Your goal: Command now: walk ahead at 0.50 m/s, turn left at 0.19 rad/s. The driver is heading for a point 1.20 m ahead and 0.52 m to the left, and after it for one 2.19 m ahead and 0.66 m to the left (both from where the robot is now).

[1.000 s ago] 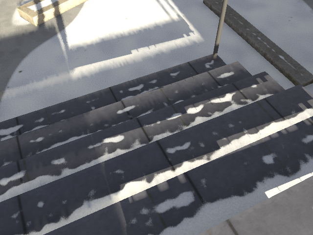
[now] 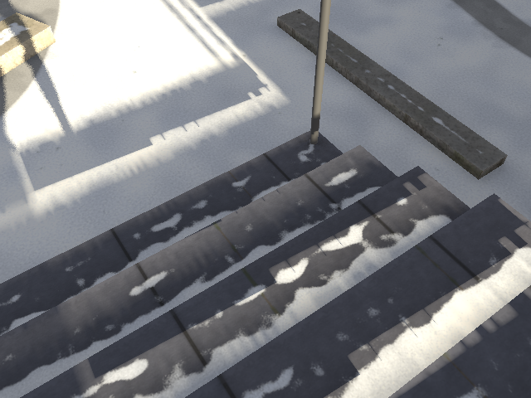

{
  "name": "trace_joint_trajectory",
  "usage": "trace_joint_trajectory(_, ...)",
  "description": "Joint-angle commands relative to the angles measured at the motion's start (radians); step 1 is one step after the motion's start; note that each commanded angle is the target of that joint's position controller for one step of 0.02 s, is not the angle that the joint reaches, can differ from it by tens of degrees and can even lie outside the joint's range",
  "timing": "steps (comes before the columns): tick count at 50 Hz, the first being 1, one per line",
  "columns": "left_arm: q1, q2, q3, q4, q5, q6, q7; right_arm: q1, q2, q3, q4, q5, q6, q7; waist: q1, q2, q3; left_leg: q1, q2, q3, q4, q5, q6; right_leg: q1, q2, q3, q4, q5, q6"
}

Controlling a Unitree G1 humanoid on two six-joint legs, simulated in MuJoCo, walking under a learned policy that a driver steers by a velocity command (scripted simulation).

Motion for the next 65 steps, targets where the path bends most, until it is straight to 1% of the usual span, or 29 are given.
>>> trace_joint_trajectory(1,0.729,0.171,0.050,0.114,0.015,0.006,-0.043,0.213,-0.052,0.006,0.009,-0.006,-0.012,0.093,0.264,-0.125,-0.542,-0.733,-0.025,-0.162,0.784,-0.006,-0.035,1.165,-0.317,0.313,0.446,0.666,-0.389)
trace_joint_trajectory(3,0.547,0.233,0.069,0.130,-0.015,-0.010,-0.040,-0.151,-0.072,0.011,-0.182,0.065,-0.044,0.068,0.252,-0.015,-0.168,-1.174,0.075,-0.133,0.800,0.116,-0.024,0.780,-0.412,0.481,0.121,-0.179,-0.331)
trace_joint_trajectory(4,0.371,0.095,0.022,0.069,0.003,-0.025,-0.034,-0.228,-0.138,-0.006,-0.168,0.050,-0.051,0.030,0.214,0.163,-0.011,-1.001,0.161,-0.190,0.494,0.403,-0.001,0.380,-0.353,0.366,-0.007,-0.159,-0.278)
trace_joint_trajectory(6,0.283,-0.061,-0.040,0.059,0.017,-0.047,-0.014,-0.199,-0.113,-0.007,-0.112,0.004,-0.016,0.002,0.079,0.068,0.056,-0.644,0.285,-0.190,0.070,0.596,0.002,-0.103,-0.313,0.242,-0.127,0.087,-0.271)
trace_joint_trajectory(8,0.374,-0.019,-0.028,0.106,-0.020,-0.076,0.005,-0.173,-0.030,0.015,-0.105,-0.015,0.012,-0.003,0.051,0.017,-0.011,-0.591,0.276,-0.154,-0.020,0.559,-0.001,-0.096,-0.275,0.194,-0.170,0.101,-0.279)
trace_joint_trajectory(10,0.406,0.043,-0.004,0.119,0.019,-0.088,0.005,-0.127,0.026,0.035,-0.093,-0.028,0.009,0.020,0.043,0.061,-0.042,-0.600,0.270,-0.141,-0.034,0.732,0.005,-0.041,-0.238,0.083,-0.092,0.185,-0.253)
trace_joint_trajectory(12,0.443,-0.048,-0.029,0.149,0.029,-0.098,0.028,-0.200,0.005,0.029,-0.115,-0.019,0.000,0.032,0.083,0.105,-0.036,-0.754,0.290,-0.202,-0.178,0.984,0.010,0.066,-0.214,0.024,-0.004,0.077,-0.205)
trace_joint_trajectory(15,0.526,-0.050,-0.047,0.195,0.023,-0.088,0.032,-0.305,-0.017,0.019,-0.130,0.017,0.011,0.038,0.117,0.060,0.005,-0.694,0.248,-0.133,-0.307,1.231,0.008,0.027,-0.149,-0.059,0.046,-0.176,-0.160)
trace_joint_trajectory(26,0.694,-0.015,-0.045,0.283,-0.011,-0.055,0.071,-0.633,-0.030,0.009,-0.254,-0.005,0.035,0.041,0.240,0.067,0.179,-0.686,0.215,-0.002,-0.611,0.970,0.005,0.248,-0.206,-0.060,0.227,-0.239,-0.082)
trace_joint_trajectory(29,0.720,0.030,-0.020,0.302,-0.009,-0.031,0.077,-0.581,-0.053,-0.011,-0.181,-0.005,0.018,0.013,0.229,0.077,0.111,-0.558,0.175,0.057,-0.730,0.889,0.011,0.340,-0.211,-0.092,0.407,0.025,-0.043)
trace_joint_trajectory(31,0.669,0.069,-0.020,0.299,0.049,-0.022,0.020,-0.195,-0.153,-0.070,-0.043,0.022,-0.015,-0.002,0.046,0.124,-0.031,0.036,0.119,0.125,-0.694,1.177,0.091,0.042,-0.143,-0.169,0.768,0.014,0.026)
trace_joint_trajectory(32,0.810,-0.044,-0.045,0.314,0.050,-0.030,-0.038,0.101,-0.289,-0.120,0.023,0.007,-0.009,0.003,0.011,0.278,-0.315,0.642,0.246,-0.029,-0.330,1.717,0.296,-0.325,-0.048,-0.201,1.205,-0.495,0.122)
trace_joint_trajectory(33,0.691,-0.036,-0.056,0.215,0.001,-0.046,-0.093,0.286,-0.304,-0.124,0.083,0.026,0.001,0.009,-0.099,0.318,-0.600,0.968,0.451,-0.363,-0.346,1.763,0.485,-0.551,0.044,-0.079,1.569,-1.019,0.169)
trace_joint_trajectory(34,0.344,0.054,-0.022,0.107,-0.061,-0.076,-0.095,0.327,-0.256,-0.132,0.106,0.009,-0.006,-0.012,-0.202,0.175,-0.363,0.874,0.440,-0.443,-0.446,1.515,0.425,-0.865,0.048,-0.019,1.620,-1.004,0.168)
trace_joint_trajectory(35,0.176,0.063,-0.015,0.029,-0.074,-0.098,-0.069,0.219,-0.226,-0.123,0.090,0.022,-0.017,-0.025,-0.177,0.110,-0.197,0.621,0.430,-0.381,-0.500,1.314,0.368,-0.905,-0.011,0.024,1.547,-1.004,0.156)
trace_joint_trajectory(38,0.261,-0.016,-0.025,0.014,-0.024,-0.065,0.009,-0.212,-0.043,-0.039,-0.038,0.016,-0.015,0.003,0.128,0.048,0.066,-0.359,0.404,-0.314,-0.679,0.899,0.329,-0.461,-0.110,0.123,1.072,-0.726,0.052)
trace_joint_trajectory(41,0.376,-0.047,-0.044,0.045,0.000,-0.029,0.009,-0.380,-0.080,-0.028,-0.139,0.041,-0.051,0.006,0.205,0.112,0.049,-0.832,0.225,-0.200,-0.761,0.550,0.274,-0.065,-0.061,0.046,0.641,-0.309,0.015)
trace_joint_trajectory(43,0.444,-0.051,-0.062,0.046,0.001,-0.031,-0.015,-0.368,-0.133,-0.037,-0.165,-0.008,-0.058,0.021,0.223,0.133,0.010,-1.020,0.172,-0.164,-0.604,0.535,0.236,0.150,-0.004,-0.019,0.751,-0.065,0.034)
trace_joint_trajectory(44,0.351,-0.038,-0.070,0.026,0.007,-0.032,-0.025,-0.333,-0.092,-0.025,-0.162,-0.030,-0.075,0.011,0.157,0.070,0.009,-0.875,0.158,-0.193,-0.490,0.421,0.219,-0.024,-0.065,0.148,0.595,0.199,0.052)
trace_joint_trajectory(47,0.103,0.029,-0.084,-0.050,-0.012,-0.039,-0.017,-0.053,-0.044,-0.018,-0.095,0.022,-0.070,-0.039,-0.015,0.024,0.025,-0.483,0.164,-0.287,-0.243,0.241,0.174,-0.285,-0.070,0.153,0.114,0.273,0.093)
trace_joint_trajectory(51,0.178,0.112,-0.035,-0.031,-0.043,-0.029,-0.007,-0.035,-0.145,-0.012,-0.126,0.003,-0.001,-0.007,0.079,0.085,0.059,-0.672,0.145,-0.405,-0.105,0.143,0.149,0.155,-0.012,0.002,-0.017,0.238,0.077)
trace_joint_trajectory(53,0.478,0.264,0.046,0.026,-0.036,-0.061,-0.004,0.009,-0.083,0.002,-0.124,-0.012,-0.014,0.049,0.230,-0.033,-0.184,-0.842,0.032,-0.293,0.394,0.314,0.006,0.651,-0.134,0.076,0.263,0.293,-0.142)
trace_joint_trajectory(54,0.564,0.285,0.048,0.014,-0.015,-0.054,-0.033,0.235,0.057,0.019,-0.098,0.013,-0.015,0.054,0.144,-0.245,-0.502,-1.028,-0.029,-0.164,0.881,-0.066,-0.024,0.947,-0.368,0.307,0.413,0.650,-0.338)
trace_joint_trajectory(55,0.619,0.274,0.036,0.030,0.006,-0.035,-0.065,0.153,-0.019,0.007,-0.148,0.060,-0.016,0.054,0.200,-0.145,-0.425,-1.281,-0.049,-0.174,1.154,-0.034,-0.045,0.888,-0.444,0.535,0.287,0.451,-0.372)
trace_joint_trajectory(56,0.538,0.289,0.041,0.058,-0.015,-0.026,-0.079,-0.057,-0.064,-0.004,-0.224,0.066,-0.013,0.033,0.199,-0.119,-0.210,-1.522,0.024,-0.157,1.167,0.131,-0.055,0.680,-0.487,0.670,0.138,-0.245,-0.326)
trace_joint_trajectory(57,0.486,0.133,-0.002,0.055,-0.020,-0.044,-0.082,-0.182,-0.073,-0.004,-0.211,0.061,-0.011,0.004,0.174,0.047,-0.023,-1.490,0.103,-0.133,1.046,0.343,-0.015,0.398,-0.348,0.482,0.035,-0.678,-0.190)
trace_joint_trajectory(59,0.361,-0.008,-0.045,0.031,0.000,-0.056,-0.054,-0.111,-0.004,0.024,-0.186,0.038,0.012,-0.007,0.055,0.094,0.045,-1.144,0.242,-0.185,0.774,0.526,0.003,-0.033,-0.404,0.395,-0.051,-0.500,-0.205)
trace_joint_trajectory(61,0.343,-0.067,-0.057,0.072,-0.021,-0.094,0.009,-0.094,0.022,0.036,-0.186,0.001,0.029,0.013,0.037,0.047,0.072,-1.136,0.255,-0.167,0.510,0.693,0.035,-0.084,-0.266,0.256,-0.059,-0.549,-0.150)
trace_joint_trajectory(65,0.518,0.014,-0.051,0.182,0.021,-0.113,0.025,-0.301,-0.015,0.009,-0.217,0.029,0.007,0.044,0.145,-0.008,0.020,-1.043,0.210,-0.105,0.092,0.941,0.040,-0.015,-0.255,0.119,-0.120,-0.318,-0.205)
